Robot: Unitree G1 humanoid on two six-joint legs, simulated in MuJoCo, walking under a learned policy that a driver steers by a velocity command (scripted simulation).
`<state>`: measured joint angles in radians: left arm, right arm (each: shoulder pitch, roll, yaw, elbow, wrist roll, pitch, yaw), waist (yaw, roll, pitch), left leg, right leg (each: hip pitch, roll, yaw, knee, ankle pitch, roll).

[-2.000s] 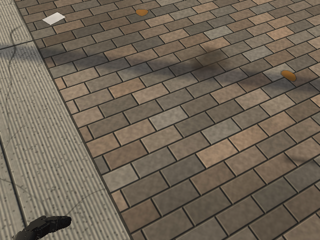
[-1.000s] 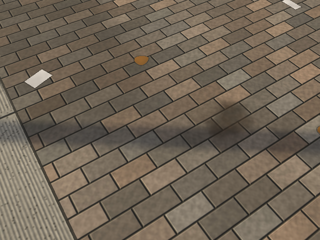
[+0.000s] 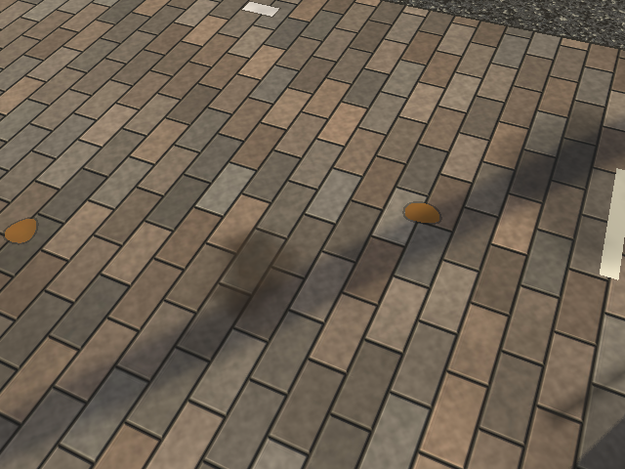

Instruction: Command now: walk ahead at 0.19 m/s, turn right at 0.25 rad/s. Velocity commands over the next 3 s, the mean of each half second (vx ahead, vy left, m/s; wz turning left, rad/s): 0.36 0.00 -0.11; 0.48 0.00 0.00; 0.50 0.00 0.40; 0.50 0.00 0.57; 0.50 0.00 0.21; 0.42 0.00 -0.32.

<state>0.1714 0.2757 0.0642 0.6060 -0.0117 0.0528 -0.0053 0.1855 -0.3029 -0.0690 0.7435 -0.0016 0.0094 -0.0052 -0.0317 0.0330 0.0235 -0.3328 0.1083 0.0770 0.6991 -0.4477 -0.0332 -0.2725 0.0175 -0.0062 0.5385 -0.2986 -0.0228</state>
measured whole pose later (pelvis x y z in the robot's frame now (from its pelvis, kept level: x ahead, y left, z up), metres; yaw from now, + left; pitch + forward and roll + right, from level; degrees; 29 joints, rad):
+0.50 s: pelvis +0.17 +0.05 -0.01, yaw -2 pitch +3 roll -1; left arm 0.39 0.30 0.06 0.78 -0.02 -0.04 0.01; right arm 0.11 -0.29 -0.05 0.73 0.01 -0.10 0.04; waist 0.04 -0.02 0.01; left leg -0.45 0.00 0.05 0.59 -0.18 0.05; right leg -0.15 -0.01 0.07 0.79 -0.50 0.00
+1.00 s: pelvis +0.45 +0.02 -0.01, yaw -1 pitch +3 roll +1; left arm 0.03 0.25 0.03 0.64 -0.01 -0.09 -0.05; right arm 0.42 -0.30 -0.05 0.89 0.01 -0.04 -0.01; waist -0.07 -0.01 0.03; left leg 0.06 -0.01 0.02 0.44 -0.48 0.03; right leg -0.51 0.00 -0.04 0.51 -0.04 -0.07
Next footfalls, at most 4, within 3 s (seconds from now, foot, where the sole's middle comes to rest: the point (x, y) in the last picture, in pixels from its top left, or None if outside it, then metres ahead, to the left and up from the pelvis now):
0.44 left None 0.28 0.14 -0.77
0.98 right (368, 402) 0.62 -0.08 -0.77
1.52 left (249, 305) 0.88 0.19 -0.77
2.02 right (277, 202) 1.23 0.12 -0.77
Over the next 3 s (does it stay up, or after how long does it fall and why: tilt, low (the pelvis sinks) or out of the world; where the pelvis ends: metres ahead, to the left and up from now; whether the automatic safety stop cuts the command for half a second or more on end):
stays up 1.44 0.44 -0.01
